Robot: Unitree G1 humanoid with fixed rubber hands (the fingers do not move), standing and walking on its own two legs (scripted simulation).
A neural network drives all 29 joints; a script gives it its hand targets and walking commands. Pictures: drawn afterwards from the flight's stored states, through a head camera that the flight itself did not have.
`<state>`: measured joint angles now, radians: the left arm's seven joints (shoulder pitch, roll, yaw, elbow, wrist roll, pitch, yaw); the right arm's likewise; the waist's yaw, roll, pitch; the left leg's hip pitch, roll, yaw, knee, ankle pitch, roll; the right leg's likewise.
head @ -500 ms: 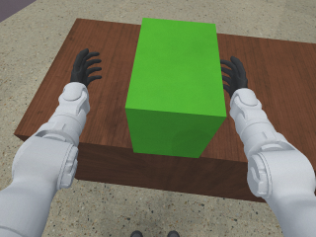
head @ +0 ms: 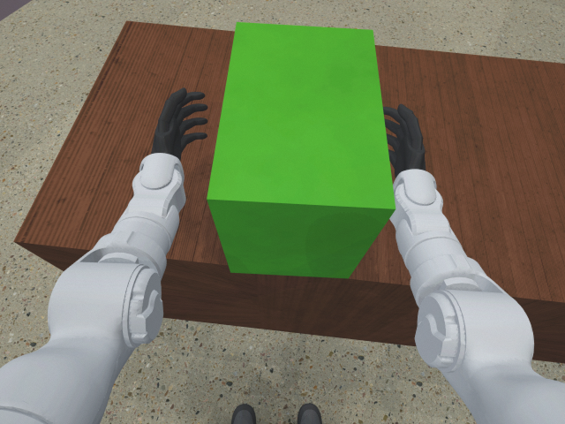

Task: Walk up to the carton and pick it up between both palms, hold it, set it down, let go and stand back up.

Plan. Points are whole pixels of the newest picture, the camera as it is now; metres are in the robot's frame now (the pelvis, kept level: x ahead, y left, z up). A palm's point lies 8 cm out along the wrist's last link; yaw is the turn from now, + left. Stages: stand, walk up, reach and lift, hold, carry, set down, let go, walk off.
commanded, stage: reach and lift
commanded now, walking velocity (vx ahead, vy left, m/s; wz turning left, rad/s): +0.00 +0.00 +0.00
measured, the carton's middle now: (296, 160) +0.51 -0.01 +0.00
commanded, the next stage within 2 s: none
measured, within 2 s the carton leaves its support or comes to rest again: neither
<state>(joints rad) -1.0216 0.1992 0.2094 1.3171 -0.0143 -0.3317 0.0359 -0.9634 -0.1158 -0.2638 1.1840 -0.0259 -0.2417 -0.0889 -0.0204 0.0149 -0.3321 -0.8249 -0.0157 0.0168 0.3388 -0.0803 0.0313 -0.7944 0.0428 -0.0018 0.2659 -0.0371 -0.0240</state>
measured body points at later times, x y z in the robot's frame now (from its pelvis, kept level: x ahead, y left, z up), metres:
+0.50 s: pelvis +0.02 -0.01 +0.02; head +0.13 +0.00 +0.45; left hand +0.47 +0.16 +0.05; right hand +0.47 -0.14 +0.07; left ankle +0.01 +0.09 -0.73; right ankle +0.01 -0.10 -0.73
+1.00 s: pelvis +0.02 -0.01 +0.02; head +0.12 +0.01 +0.46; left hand +0.46 +0.16 +0.05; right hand +0.46 -0.14 +0.07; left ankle +0.01 +0.09 -0.73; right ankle +0.01 -0.11 -0.73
